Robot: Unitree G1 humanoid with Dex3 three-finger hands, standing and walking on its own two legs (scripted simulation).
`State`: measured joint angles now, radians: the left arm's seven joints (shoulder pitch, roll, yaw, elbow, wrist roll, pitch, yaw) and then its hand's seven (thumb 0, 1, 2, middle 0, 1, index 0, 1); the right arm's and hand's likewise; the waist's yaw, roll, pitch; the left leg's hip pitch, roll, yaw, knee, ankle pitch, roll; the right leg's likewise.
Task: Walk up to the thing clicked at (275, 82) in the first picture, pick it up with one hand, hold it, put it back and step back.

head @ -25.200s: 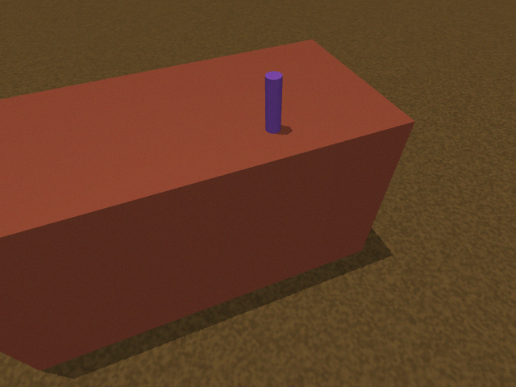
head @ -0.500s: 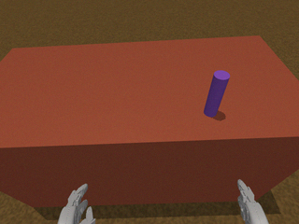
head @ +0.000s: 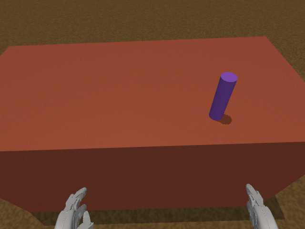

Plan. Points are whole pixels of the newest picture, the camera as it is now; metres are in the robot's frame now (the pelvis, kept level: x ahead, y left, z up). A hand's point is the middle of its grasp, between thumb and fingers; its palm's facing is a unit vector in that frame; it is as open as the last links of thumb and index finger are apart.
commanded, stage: home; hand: right
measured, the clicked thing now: (221, 98) +0.49 -0.19 +0.06
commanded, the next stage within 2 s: stand in 1.70 s
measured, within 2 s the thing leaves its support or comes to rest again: neither
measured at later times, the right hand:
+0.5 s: hand (239, 227) +0.17 -0.18 -0.06, palm faces +0.11 +0.97 -0.23, open 17.4 cm
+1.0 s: hand out of the picture +0.16 -0.18 -0.06, palm faces +0.11 +0.97 -0.23, open 17.3 cm
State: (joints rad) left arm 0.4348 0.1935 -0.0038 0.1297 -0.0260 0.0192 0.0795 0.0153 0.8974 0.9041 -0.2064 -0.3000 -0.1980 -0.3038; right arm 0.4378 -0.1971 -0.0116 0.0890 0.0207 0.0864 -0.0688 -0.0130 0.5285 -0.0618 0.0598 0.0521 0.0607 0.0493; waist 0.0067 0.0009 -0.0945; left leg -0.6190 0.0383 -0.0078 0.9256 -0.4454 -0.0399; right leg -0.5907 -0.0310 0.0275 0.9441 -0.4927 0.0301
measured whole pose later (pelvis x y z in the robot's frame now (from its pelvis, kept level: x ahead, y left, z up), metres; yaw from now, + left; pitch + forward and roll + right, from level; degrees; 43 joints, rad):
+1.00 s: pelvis -0.01 +0.00 -0.01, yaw +0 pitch +9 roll +1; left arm 0.47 0.19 -0.01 0.06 -0.03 0.02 0.10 0.02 0.90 0.90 -0.21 -0.30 -0.20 -0.30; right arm 0.48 -0.19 -0.01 0.00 0.02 0.14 -0.08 -0.01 0.52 -0.07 0.06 0.05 0.06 0.05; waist 0.01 0.00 -0.12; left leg -0.69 0.04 -0.01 0.98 -0.45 -0.05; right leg -0.66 -0.03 0.03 1.01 -0.51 0.02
